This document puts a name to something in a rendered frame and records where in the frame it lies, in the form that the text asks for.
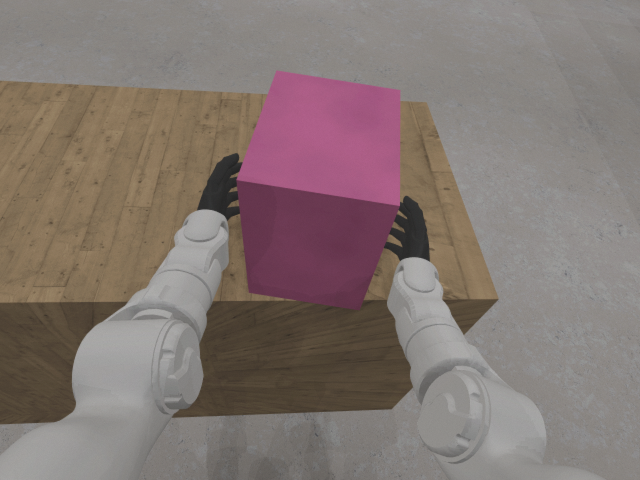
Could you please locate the robot right upper arm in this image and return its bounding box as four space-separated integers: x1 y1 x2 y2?
417 370 606 480

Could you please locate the left robot forearm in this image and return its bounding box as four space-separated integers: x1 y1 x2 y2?
72 209 229 401

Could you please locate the right robot forearm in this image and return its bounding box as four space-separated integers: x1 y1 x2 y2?
387 257 515 405

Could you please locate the carton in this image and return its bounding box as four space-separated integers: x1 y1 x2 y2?
236 70 400 310

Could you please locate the robot right hand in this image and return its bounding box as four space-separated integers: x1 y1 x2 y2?
384 196 430 262

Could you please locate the robot left hand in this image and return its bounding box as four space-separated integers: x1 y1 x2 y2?
197 153 243 221

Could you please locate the pedestal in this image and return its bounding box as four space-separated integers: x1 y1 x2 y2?
0 81 499 424

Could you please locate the robot left upper arm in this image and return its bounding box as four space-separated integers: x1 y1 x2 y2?
0 319 203 480

